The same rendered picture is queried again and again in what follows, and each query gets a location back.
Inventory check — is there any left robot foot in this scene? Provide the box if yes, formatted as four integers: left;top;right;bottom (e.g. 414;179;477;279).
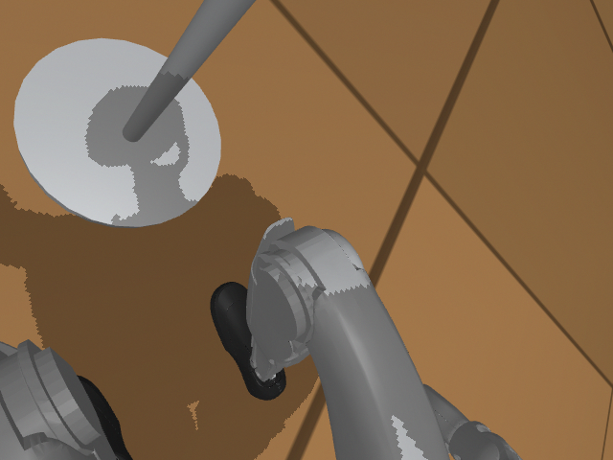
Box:
78;376;133;460

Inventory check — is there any right robot arm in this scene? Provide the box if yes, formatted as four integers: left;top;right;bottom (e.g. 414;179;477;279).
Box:
449;421;522;460

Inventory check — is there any right robot hand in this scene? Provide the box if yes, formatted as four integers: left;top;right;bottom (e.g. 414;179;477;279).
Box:
423;384;470;453

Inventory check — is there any floor lamp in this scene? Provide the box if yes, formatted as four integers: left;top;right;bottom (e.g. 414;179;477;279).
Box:
13;0;256;228

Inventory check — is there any right robot foot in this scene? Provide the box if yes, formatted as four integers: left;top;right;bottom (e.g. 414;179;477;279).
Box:
210;282;286;401

